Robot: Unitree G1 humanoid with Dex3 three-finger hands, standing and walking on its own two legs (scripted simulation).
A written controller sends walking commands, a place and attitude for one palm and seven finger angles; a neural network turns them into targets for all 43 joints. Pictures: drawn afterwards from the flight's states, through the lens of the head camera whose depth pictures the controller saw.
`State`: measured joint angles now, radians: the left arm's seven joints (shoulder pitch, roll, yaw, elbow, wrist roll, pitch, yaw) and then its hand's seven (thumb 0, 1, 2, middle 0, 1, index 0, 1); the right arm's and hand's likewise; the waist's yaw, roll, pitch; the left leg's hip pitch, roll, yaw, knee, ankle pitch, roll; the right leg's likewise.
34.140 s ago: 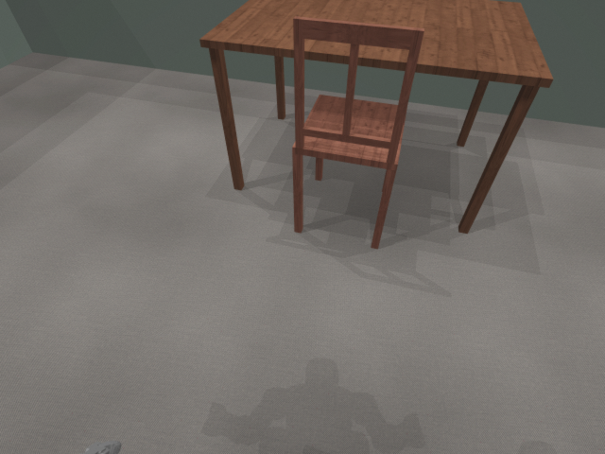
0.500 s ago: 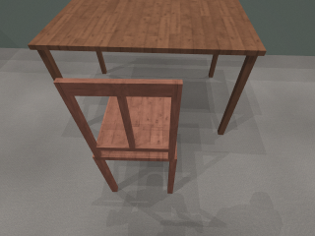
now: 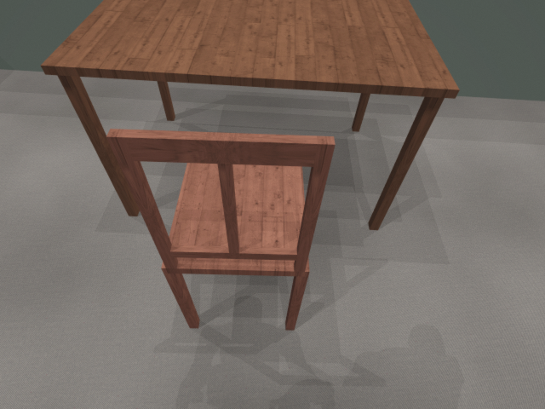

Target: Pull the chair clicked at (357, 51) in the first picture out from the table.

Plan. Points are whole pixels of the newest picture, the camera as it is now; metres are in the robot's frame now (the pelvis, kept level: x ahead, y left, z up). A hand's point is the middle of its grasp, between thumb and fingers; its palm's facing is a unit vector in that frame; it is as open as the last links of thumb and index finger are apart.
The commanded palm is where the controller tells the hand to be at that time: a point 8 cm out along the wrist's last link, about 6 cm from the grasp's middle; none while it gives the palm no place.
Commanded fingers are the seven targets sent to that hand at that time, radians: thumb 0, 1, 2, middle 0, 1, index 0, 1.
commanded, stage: come to a stop and stand still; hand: left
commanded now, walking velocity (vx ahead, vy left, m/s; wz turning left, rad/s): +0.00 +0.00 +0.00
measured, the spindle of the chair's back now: (230, 212) +0.49 +0.12 -0.07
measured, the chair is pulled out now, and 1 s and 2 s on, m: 0.28 0.28 0.28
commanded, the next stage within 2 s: look again from close up in 0.18 s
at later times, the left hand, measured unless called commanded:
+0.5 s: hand out of the picture +0.00 +0.18 -0.18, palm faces +0.01 -0.98 -0.18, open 7.4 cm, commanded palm none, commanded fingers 0.00 0.90 0.90 -0.20 -0.30 -0.20 -0.30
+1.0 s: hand out of the picture -0.02 +0.18 -0.18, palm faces +0.00 -0.98 -0.18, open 7.4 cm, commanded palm none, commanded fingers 0.00 0.90 0.90 -0.20 -0.30 -0.20 -0.30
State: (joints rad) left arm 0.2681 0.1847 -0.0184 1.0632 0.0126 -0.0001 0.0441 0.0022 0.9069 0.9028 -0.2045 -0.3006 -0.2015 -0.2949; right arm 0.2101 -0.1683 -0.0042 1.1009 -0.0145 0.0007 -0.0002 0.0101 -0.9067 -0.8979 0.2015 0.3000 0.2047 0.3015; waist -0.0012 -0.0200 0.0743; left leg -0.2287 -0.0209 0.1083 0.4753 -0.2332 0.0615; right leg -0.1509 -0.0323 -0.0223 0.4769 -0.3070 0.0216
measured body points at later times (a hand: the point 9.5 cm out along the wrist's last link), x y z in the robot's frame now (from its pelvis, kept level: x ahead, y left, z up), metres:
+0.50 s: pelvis +0.00 +0.01 +0.00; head +0.01 +0.02 +0.45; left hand +0.00 +0.23 -0.16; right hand +0.02 -0.22 -0.15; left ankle +0.02 +0.08 -0.74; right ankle -0.03 -0.13 -0.74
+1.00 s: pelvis +0.00 +0.01 +0.00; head +0.01 +0.02 +0.45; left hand -0.02 +0.23 -0.16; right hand -0.01 -0.20 -0.16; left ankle +0.02 +0.08 -0.74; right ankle -0.03 -0.13 -0.74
